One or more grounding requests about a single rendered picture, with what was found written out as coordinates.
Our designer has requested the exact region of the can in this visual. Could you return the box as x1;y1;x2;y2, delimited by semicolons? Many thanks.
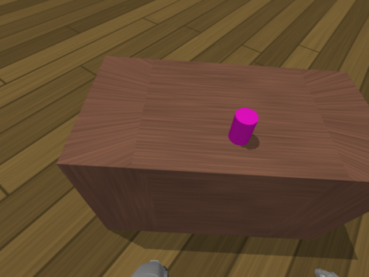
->
228;108;259;145

